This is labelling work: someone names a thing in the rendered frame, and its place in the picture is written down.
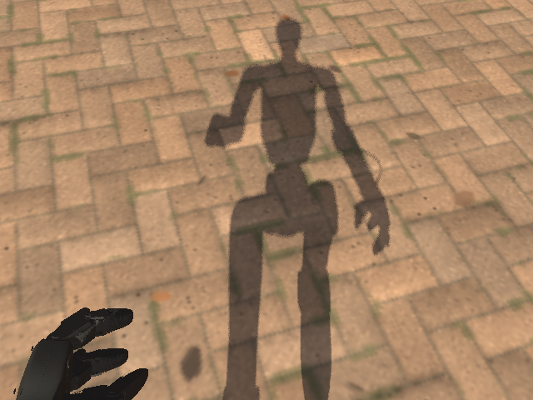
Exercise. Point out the robot left hand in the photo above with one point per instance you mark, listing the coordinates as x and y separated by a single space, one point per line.
53 370

